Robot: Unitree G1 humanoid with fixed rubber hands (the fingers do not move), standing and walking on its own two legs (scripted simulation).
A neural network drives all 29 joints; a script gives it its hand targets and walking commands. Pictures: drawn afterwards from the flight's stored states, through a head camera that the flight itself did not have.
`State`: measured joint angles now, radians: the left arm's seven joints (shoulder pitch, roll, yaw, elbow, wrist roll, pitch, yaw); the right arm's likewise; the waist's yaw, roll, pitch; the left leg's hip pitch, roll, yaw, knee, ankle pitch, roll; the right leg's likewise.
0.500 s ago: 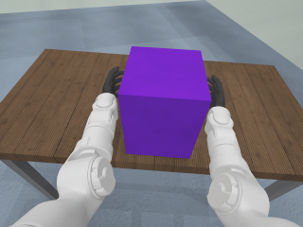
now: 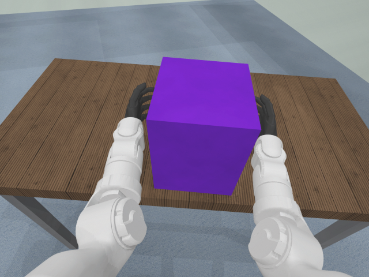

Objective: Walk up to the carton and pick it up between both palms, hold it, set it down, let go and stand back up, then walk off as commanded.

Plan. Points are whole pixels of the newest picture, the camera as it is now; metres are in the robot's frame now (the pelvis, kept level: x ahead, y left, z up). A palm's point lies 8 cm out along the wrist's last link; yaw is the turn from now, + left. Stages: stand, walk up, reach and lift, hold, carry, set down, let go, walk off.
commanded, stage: set down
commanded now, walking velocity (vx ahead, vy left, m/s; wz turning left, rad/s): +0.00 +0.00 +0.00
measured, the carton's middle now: (198, 129) +0.44 -0.02 +0.07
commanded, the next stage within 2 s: none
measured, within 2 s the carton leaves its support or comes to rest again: neither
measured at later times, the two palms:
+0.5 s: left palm (135, 118) +0.43 +0.13 +0.11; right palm (265, 132) +0.39 -0.16 +0.11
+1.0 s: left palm (130, 112) +0.47 +0.15 +0.10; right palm (268, 122) +0.44 -0.18 +0.10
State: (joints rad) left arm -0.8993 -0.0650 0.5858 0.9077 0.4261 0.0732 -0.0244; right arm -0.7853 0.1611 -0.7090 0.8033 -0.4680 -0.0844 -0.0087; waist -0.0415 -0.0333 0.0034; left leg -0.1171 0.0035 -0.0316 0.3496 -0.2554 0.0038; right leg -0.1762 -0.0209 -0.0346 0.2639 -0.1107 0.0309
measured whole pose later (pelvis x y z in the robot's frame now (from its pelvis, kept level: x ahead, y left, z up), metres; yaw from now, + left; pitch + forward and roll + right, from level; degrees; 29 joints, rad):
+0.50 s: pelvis +0.00 +0.00 +0.00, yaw -1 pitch +1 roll -1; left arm -0.90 -0.10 0.63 0.83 0.47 0.06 -0.04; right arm -0.80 0.18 -0.72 0.77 -0.48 -0.11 0.01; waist -0.03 -0.03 0.05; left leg -0.11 0.00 -0.01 0.36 -0.26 0.01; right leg -0.18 -0.02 -0.02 0.27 -0.11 0.03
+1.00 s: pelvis +0.01 +0.00 -0.01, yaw -3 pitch +13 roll -3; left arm -1.01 0.19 0.11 1.25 -0.06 -0.04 0.11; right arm -0.95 -0.13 -0.19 1.21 0.10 -0.11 -0.13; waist -0.03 0.01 -0.17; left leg -0.42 0.04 -0.01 0.51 -0.32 -0.02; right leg -0.45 0.02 -0.01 0.33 -0.12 0.02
